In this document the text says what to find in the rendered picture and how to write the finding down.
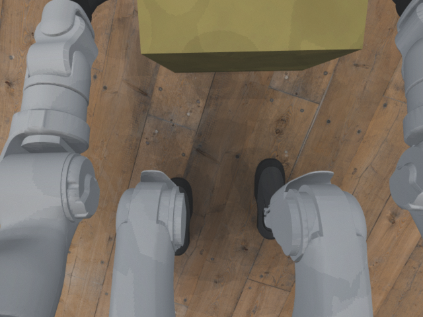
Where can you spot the right robot forearm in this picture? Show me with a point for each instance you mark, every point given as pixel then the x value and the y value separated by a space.
pixel 409 41

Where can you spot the robot left thigh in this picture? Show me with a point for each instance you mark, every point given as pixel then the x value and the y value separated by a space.
pixel 143 271

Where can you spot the left robot forearm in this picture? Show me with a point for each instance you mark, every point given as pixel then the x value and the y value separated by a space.
pixel 53 114

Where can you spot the robot right shin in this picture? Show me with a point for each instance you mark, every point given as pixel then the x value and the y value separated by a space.
pixel 316 177

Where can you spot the carton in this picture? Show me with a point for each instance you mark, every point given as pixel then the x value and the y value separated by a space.
pixel 197 36

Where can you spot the robot right upper arm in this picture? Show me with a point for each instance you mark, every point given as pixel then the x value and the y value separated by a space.
pixel 406 183

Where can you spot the robot left upper arm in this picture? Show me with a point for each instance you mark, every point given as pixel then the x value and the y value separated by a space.
pixel 43 197

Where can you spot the robot right hand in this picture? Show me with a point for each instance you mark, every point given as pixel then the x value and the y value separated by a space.
pixel 401 5

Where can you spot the robot left hand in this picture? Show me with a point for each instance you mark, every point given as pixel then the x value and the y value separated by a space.
pixel 89 6

